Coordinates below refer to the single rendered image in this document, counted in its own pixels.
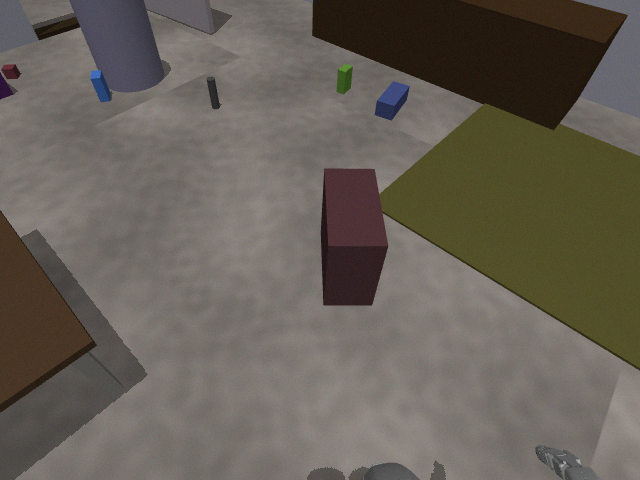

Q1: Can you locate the coffee table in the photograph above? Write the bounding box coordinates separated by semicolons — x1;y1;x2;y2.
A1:
0;210;126;413

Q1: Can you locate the right robot hand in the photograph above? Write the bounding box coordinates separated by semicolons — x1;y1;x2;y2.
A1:
535;445;601;480

